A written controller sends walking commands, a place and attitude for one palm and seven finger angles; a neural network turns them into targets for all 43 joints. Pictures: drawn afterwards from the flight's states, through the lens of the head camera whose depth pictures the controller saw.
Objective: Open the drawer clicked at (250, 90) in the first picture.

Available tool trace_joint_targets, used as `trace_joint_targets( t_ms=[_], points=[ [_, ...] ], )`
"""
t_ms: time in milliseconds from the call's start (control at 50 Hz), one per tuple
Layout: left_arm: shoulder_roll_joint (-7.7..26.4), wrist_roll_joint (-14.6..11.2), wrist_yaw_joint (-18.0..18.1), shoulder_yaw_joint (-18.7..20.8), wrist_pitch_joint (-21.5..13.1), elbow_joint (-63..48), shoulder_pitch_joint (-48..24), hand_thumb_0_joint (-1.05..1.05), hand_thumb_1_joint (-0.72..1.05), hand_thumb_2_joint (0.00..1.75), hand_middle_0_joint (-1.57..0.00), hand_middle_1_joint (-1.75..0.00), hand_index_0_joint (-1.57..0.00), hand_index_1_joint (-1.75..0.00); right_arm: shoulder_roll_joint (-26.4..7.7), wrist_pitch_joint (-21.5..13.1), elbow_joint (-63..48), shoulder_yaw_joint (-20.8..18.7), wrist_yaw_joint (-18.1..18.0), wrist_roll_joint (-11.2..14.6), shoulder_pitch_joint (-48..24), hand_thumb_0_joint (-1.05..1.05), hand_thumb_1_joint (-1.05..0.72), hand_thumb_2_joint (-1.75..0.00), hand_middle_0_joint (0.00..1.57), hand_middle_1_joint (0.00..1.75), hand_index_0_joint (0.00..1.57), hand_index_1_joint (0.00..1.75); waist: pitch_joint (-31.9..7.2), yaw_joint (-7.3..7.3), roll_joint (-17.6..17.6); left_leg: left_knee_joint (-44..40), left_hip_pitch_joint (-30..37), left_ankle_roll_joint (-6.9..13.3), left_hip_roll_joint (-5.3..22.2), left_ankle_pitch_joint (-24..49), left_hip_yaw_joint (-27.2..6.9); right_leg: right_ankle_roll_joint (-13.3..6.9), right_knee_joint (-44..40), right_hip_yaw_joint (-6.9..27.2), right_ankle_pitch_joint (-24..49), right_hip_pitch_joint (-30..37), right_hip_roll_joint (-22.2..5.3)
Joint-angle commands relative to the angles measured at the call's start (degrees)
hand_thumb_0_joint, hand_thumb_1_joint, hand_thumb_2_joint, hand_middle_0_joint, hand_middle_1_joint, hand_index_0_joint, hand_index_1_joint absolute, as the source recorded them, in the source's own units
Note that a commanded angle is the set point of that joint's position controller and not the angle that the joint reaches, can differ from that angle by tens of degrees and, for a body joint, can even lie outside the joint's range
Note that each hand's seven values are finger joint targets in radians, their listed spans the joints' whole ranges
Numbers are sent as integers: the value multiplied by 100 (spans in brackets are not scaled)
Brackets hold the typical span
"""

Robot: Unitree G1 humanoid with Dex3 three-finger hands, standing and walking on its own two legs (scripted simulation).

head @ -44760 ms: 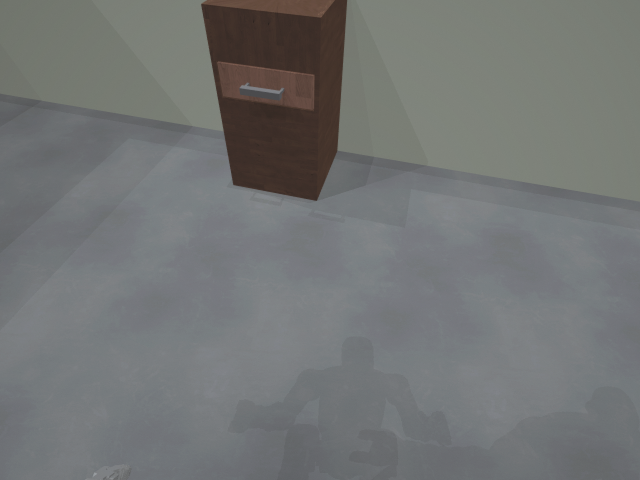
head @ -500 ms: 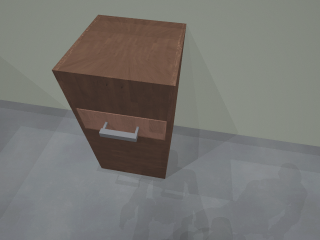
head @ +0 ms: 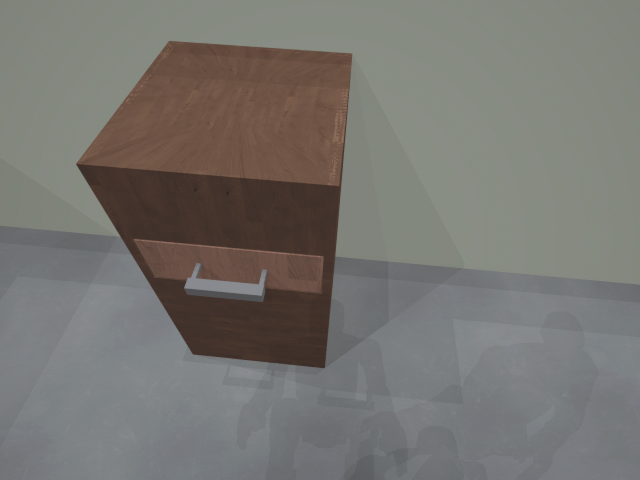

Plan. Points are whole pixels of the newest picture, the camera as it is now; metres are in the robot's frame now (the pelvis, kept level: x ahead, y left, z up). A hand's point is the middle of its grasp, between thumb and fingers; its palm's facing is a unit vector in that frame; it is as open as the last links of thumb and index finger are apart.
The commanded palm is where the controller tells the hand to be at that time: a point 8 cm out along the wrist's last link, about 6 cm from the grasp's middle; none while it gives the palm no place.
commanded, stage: come to a stop and stand still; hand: left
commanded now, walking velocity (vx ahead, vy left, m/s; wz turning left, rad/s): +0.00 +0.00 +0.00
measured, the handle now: (228, 280) +0.51 +0.22 -0.23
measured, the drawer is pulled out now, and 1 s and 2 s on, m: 0.00 0.00 0.00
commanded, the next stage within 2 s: look again from close up in 0.14 s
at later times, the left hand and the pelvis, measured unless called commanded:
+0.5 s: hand out of the picture +0.04 +0.21 -0.17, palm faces +0.03 -0.97 -0.25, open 7.4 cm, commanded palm none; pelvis -0.01 +0.01 -0.01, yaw +0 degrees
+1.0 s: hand out of the picture +0.05 +0.25 -0.11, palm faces -0.07 -0.86 -0.50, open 7.5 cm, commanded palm +0.06 +0.29 -0.06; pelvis -0.06 +0.03 -0.01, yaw -1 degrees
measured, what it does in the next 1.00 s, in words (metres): shifts its weight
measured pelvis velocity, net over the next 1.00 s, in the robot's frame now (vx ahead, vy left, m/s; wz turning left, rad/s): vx -0.06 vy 0.03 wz -0.03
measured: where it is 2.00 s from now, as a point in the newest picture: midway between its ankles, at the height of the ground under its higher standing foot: outside the picture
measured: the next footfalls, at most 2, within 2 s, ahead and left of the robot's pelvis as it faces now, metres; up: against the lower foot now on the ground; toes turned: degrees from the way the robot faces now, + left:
none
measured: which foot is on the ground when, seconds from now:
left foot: down 0.00-1.00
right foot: down 0.00-1.00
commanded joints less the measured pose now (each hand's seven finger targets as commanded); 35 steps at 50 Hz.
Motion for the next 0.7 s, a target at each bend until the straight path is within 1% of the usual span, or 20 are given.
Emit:
trace_joint_targets(
  t_ms=[0, 60, 140, 200, 220, 240, 260, 280, 300, 320, 340, 380, 420, 440, 460, 500, 540, 600, 620, 680],
  points=[
    [533, 14, 17, 76, -60, -141, 428, 0, 90, 90, -20, -30, -20, -30, -613, -30, -52, -122, -42, -16, 529, 0, -90, -90, 20, 30, 20, 30, -210, 7, 177, -205, -246, 133, 520, 2386, -177, -102, -98, 396, 2002, 564, -644],
    [530, 17, 14, 65, -58, -144, 404, 0, 90, 90, -20, -30, -20, -30, -603, -17, -45, -112, -35, -22, 534, 0, -90, -90, 20, 30, 20, 30, -79, -2, 129, -267, -314, 132, 522, 2161, -176, -94, -153, 410, 1827, 510, -624],
    [557, 16, 10, 69, -66, -150, 415, 0, 90, 90, -20, -30, -20, -30, -608, -18, -55, -117, -30, -18, 517, 0, -90, -90, 20, 30, 20, 30, -117, -2, 160, -264, -278, 134, 508, 2083, -161, -97, -192, 428, 1841, 547, -630],
    [568, 9, 8, 69, -79, -151, 428, 0, 90, 90, -20, -30, -20, -30, -646, -19, -56, -119, -31, -18, 512, 0, -90, -90, 20, 30, 20, 30, -192, -6, 37, -263, -231, 135, 500, 2043, -164, -104, -202, 448, 1925, 592, -646],
    [1265, 78, -3, -64, -167, -656, 533, 0, 90, 90, -20, -30, -20, -30, -1263, -18, -611, -242, 83, -23, 262, 0, -90, -90, 20, 30, 20, 30, 102, -54, -351, -66, -552, 128, 312, 1503, -308, -141, 15, 594, 948, 306, -487],
    [891, 30, 44, 61, -220, -671, 705, 0, 90, 90, -20, -30, -20, -30, -1170, -136, -779, -214, 69, -86, 93, 0, -90, -90, 20, 30, 20, 30, -424, 72, 19, 355, -724, 202, 389, 1213, -184, -142, 160, 833, 1208, 443, -755],
    [1189, 75, 44, 202, -276, -735, 547, 0, 90, 90, -20, -30, -20, -30, -1157, -191, -798, -305, 17, -100, 226, 0, -90, -90, 20, 30, 20, 30, -1085, -92, 447, 506, -571, 232, 251, 1634, -269, -293, 422, 974, 2659, 862, -906],
    [1215, 53, 40, 188, -307, -807, 599, 0, 90, 90, -20, -30, -20, -30, -1128, -207, -792, -308, -18, -65, 295, 0, -90, -90, 20, 30, 20, 30, -1392, -65, 454, 620, -552, 251, 234, 1807, -194, -355, 556, 939, 3561, 1191, -1002],
    [1109, 50, 56, 160, -322, -810, 740, 0, 90, 90, -20, -30, -20, -30, -1039, -196, -801, -294, -30, -28, 278, 0, -90, -90, 20, 30, 20, 30, -1428, -36, 176, 720, -637, 225, 245, 1671, -156, -387, 550, 950, 3886, 1280, -1061],
    [1015, 41, 67, 87, -288, -810, 768, 0, 90, 90, -20, -30, -20, -30, -929, -142, -827, -232, 1, -20, 356, 0, -90, -90, 20, 30, 20, 30, -1272, -71, -304, 698, -734, 227, 209, 1326, -107, -383, 491, 971, 3851, 1256, -1034],
    [1038, 38, 75, 89, -274, -800, 762, 0, 90, 90, -20, -30, -20, -30, -1002, -115, -842, -257, 12, -4, 263, 0, -90, -90, 20, 30, 20, 30, -935, -49, -573, 681, -851, 234, 188, 995, -111, -366, 409, 969, 3815, 1100, -1065],
    [1146, 46, 91, 113, -270, -878, 635, 0, 90, 90, -20, -30, -20, -30, -1172, -72, -891, -318, 24, 15, 143, 0, -90, -90, 20, 30, 20, 30, -476, -85, -738, 571, -873, 248, 232, 811, -169, -349, 292, 952, 3504, 718, -1068],
    [1106, 42, 77, 71, -232, -956, 476, 0, 90, 90, -20, -30, -20, -30, -1168, -56, -868, -288, 57, -6, 131, 0, -90, -90, 20, 30, 20, 30, -249, -114, -287, 368, -689, 276, 322, 1191, -186, -283, 227, 832, 2664, 353, -876],
    [1117, 28, 64, 53, -213, -967, 447, 0, 90, 90, -20, -30, -20, -30, -1231, -57, -847, -279, 69, -21, 49, 0, -90, -90, 20, 30, 20, 30, -111, -76, -104, 335, -677, 281, 375, 1393, -220, -230, 198, 764, 2289, 242, -803],
    [1156, 21, 55, 53, -201, -985, 420, 0, 90, 90, -20, -30, -20, -30, -1295, -56, -852, -275, 79, -26, -3, 0, -90, -90, 20, 30, 20, 30, -149, -62, 14, 289, -679, 284, 419, 1468, -265, -204, 159, 743, 1983, 256, -764],
    [1199, 22, 34, 34, -172, -989, 338, 0, 90, 90, -20, -30, -20, -30, -1389, -48, -875, -258, 95, -34, -185, 0, -90, -90, 20, 30, 20, 30, 61, -22, 161, 127, -785, 283, 453, 1256, -312, -158, 22, 743, 1415, 146, -720],
    [1197, 35, 9, 8, -131, -984, 282, 0, 90, 90, -20, -30, -20, -30, -1413, -55, -857, -220, 123, -43, -237, 0, -90, -90, 20, 30, 20, 30, 95, -3, 345, -66, -908, 289, 489, 968, -353, -96, -62, 687, 888, 169, -654],
    [1225, 43, -23, -17, -108, -945, 238, 0, 90, 90, -20, -30, -20, -30, -1501, -50, -858, -194, 151, -48, -355, 0, -90, -90, 20, 30, 20, 30, 187, 23, 268, -268, -1019, 289, 482, 486, -419, -42, -223, 709, 428, 124, -644],
    [1213, 58, -27, -25, -91, -952, 204, 0, 90, 90, -20, -30, -20, -30, -1503, -55, -851, -186, 163, -45, -337, 0, -90, -90, 20, 30, 20, 30, 206, 19, 329, -367, -1079, 292, 500, 385, -471, -12, -209, 670, 374, 149, -610],
    [1194, 57, -40, -54, -86, -898, 248, 0, 90, 90, -20, -30, -20, -30, -1554, -59, -819, -168, 181, -44, -368, 0, -90, -90, 20, 30, 20, 30, 135, 51, 154, -499, -1135, 294, 516, 188, -524, 42, -252, 641, 352, 255, -641]
  ],
)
